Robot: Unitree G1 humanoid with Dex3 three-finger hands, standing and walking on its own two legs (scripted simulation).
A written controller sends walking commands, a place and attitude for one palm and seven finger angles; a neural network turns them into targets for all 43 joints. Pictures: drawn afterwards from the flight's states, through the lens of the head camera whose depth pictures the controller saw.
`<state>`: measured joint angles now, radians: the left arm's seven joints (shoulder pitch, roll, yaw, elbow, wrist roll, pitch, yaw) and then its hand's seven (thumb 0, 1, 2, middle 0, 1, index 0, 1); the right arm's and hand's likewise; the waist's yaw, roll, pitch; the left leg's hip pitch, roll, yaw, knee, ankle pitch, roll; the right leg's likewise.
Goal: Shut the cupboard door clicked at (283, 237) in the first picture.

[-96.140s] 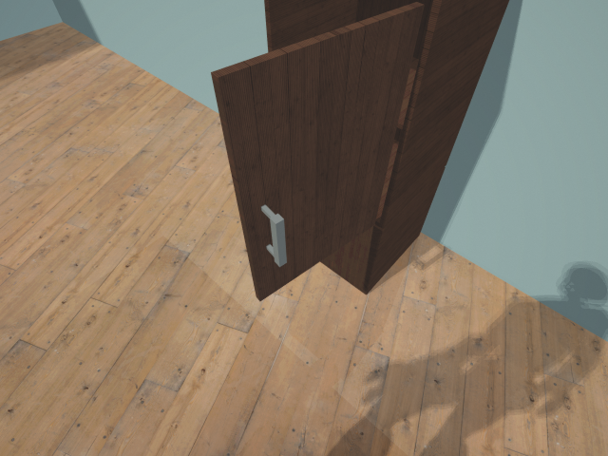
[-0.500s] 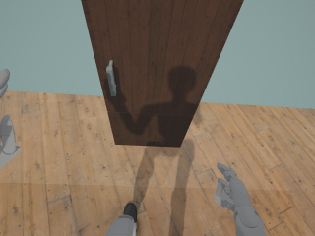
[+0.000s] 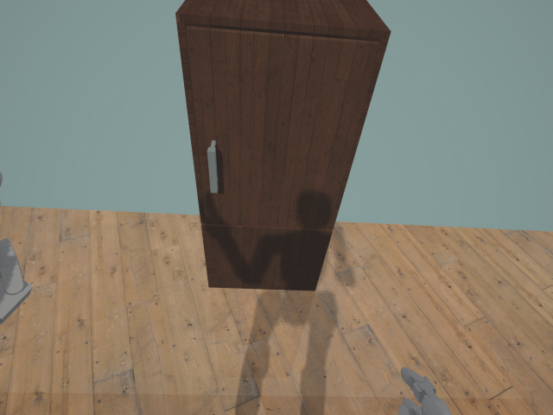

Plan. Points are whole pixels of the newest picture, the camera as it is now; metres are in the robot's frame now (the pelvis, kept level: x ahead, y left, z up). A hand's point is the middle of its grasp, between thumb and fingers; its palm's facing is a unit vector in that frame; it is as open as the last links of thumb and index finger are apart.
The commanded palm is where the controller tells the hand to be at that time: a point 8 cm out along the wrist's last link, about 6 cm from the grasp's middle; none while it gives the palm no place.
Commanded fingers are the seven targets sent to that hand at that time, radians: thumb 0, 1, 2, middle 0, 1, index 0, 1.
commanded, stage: stop stepping back and stand still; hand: left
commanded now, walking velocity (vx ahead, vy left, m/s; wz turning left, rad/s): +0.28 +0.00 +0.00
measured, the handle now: (213, 167) +0.75 +0.16 -0.09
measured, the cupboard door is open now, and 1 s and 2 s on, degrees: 0 0 0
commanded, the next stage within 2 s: let the arm hang, fingers relaxed in 0.42 s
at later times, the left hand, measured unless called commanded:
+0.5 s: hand out of the picture +0.16 +0.28 +0.18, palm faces +0.46 -0.75 -0.48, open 7.4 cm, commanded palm none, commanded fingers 0.00 0.90 0.90 -0.20 -0.30 -0.20 -0.30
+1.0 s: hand out of the picture -0.06 +0.24 -0.18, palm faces +0.10 -0.97 -0.21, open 7.0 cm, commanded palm none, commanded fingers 0.00 0.90 0.90 -0.20 -0.30 -0.20 -0.30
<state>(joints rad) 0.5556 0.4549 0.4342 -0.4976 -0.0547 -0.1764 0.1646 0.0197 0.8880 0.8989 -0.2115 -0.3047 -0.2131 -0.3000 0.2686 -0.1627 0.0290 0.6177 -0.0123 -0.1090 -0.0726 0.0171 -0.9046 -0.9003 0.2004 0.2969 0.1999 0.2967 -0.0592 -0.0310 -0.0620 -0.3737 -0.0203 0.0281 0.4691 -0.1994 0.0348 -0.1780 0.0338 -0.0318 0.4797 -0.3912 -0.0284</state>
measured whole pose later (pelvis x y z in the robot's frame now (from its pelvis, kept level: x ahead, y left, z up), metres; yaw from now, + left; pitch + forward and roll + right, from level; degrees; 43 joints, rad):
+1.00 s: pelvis -0.04 +0.05 +0.00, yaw +3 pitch -2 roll -1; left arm 0.34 0.21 0.03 1.05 0.01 0.03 0.02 -0.03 0.97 0.90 -0.20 -0.30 -0.21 -0.30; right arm 0.33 -0.17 0.00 1.05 -0.03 0.03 -0.02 0.01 -0.91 -0.90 0.20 0.30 0.20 0.30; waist 0.00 -0.02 0.03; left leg -0.26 0.05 0.07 0.46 -0.16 0.00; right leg -0.18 -0.01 -0.11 0.41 -0.20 -0.02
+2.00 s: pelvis -0.03 +0.07 +0.00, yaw +1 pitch -1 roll +0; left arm 0.34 0.12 0.02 1.14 0.02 0.01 0.04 0.01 0.91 0.90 -0.20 -0.30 -0.20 -0.30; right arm 0.31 -0.12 -0.01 1.11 -0.02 0.01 -0.02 0.01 -0.91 -0.90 0.20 0.30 0.20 0.30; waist 0.00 0.01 0.04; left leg -0.22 0.02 0.12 0.42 -0.17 0.03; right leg -0.18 -0.05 -0.06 0.43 -0.22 0.02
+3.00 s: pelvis +0.01 +0.05 +0.01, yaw +2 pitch -1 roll +0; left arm 0.32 0.11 0.02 1.14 0.01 -0.01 0.04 0.01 0.91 0.90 -0.20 -0.30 -0.20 -0.30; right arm 0.29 -0.12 0.00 1.14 -0.02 0.00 -0.03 0.01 -0.91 -0.90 0.20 0.30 0.20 0.30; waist 0.00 -0.01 0.04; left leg -0.16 0.04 0.10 0.39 -0.21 0.00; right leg -0.10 -0.02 -0.08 0.38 -0.26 0.00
